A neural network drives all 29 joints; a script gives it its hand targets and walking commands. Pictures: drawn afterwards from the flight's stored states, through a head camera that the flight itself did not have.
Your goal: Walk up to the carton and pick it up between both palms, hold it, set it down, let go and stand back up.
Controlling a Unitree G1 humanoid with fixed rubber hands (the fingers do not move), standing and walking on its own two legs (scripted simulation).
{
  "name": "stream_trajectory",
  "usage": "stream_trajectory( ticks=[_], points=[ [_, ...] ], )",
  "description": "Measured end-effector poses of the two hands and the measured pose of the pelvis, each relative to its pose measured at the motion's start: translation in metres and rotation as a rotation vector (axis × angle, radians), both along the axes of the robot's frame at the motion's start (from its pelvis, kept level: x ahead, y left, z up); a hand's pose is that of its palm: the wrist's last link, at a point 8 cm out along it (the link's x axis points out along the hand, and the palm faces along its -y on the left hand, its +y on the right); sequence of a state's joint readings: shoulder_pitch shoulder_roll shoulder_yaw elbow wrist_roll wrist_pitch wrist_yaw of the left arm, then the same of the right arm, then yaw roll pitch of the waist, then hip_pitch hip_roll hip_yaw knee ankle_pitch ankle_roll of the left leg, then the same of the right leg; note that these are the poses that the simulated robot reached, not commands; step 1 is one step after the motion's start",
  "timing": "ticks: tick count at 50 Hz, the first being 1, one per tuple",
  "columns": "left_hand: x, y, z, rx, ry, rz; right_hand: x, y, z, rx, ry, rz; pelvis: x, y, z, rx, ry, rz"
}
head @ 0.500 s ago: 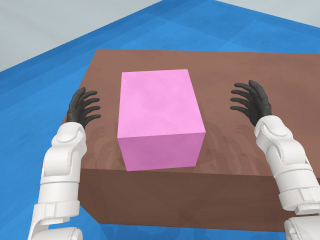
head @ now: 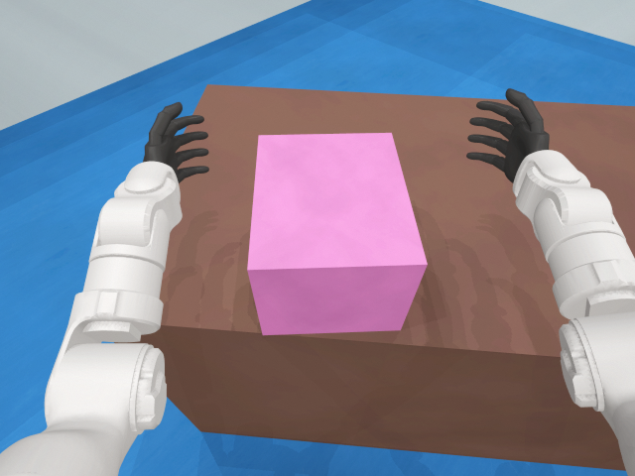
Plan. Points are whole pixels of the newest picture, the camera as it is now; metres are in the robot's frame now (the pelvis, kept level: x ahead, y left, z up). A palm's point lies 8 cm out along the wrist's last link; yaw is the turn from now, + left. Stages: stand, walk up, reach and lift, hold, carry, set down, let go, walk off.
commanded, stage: reach and lift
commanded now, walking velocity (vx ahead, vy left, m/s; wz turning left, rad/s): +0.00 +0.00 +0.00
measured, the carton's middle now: (328, 231) +0.45 +0.01 +0.03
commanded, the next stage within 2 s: none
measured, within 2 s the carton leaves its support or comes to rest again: neither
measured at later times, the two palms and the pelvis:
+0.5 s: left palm (184, 219) +0.41 +0.21 +0.08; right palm (477, 198) +0.45 -0.19 +0.10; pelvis -0.01 +0.00 -0.01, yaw +1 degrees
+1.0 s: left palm (210, 225) +0.42 +0.18 +0.07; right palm (470, 204) +0.44 -0.18 +0.09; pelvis -0.02 +0.00 -0.02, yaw +0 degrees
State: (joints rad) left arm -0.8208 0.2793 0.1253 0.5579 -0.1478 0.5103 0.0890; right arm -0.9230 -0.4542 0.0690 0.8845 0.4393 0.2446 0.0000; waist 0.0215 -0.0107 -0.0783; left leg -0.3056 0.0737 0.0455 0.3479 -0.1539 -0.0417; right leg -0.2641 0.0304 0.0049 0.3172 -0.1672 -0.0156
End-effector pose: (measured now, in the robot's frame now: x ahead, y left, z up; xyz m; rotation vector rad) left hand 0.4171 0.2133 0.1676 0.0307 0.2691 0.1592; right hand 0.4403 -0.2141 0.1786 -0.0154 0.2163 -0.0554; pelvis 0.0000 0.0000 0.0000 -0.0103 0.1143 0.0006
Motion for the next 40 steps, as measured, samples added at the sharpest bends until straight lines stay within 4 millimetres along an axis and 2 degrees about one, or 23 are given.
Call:
stream_trajectory(
  ticks=[6, 10, 14, 22, 27, 33, 40],
  points=[
    [0.013, -0.005, 0.008, 0.014, -0.015, -0.005, 0.014, 0.002, 0.007, 0.002, 0.000, -0.003, 0.001, 0.001, -0.001, -0.004, 0.030, 0.000],
    [0.016, -0.007, 0.003, 0.018, -0.007, -0.011, 0.017, 0.003, 0.001, -0.004, 0.014, -0.006, 0.002, 0.001, -0.001, -0.005, 0.030, 0.001],
    [0.012, -0.004, -0.016, 0.018, 0.011, -0.004, 0.016, 0.006, -0.016, -0.016, 0.025, -0.004, 0.002, 0.000, -0.001, -0.005, 0.029, 0.004],
    [-0.001, -0.002, -0.070, 0.020, 0.010, 0.005, 0.009, 0.022, -0.065, -0.031, 0.031, 0.028, -0.004, -0.001, -0.005, -0.010, 0.089, 0.015],
    [-0.006, -0.007, -0.089, 0.021, -0.004, 0.005, 0.006, 0.031, -0.084, -0.026, 0.019, 0.034, -0.009, -0.001, -0.009, -0.013, 0.144, 0.019],
    [-0.004, -0.015, -0.090, 0.022, -0.037, 0.005, 0.004, 0.033, -0.089, -0.021, 0.009, 0.021, -0.014, 0.000, -0.013, -0.013, 0.185, 0.017],
    [-0.003, -0.020, -0.090, 0.009, -0.042, 0.001, 0.002, 0.025, -0.083, -0.029, 0.001, -0.009, -0.019, 0.001, -0.017, -0.011, 0.202, 0.010]
  ],
)
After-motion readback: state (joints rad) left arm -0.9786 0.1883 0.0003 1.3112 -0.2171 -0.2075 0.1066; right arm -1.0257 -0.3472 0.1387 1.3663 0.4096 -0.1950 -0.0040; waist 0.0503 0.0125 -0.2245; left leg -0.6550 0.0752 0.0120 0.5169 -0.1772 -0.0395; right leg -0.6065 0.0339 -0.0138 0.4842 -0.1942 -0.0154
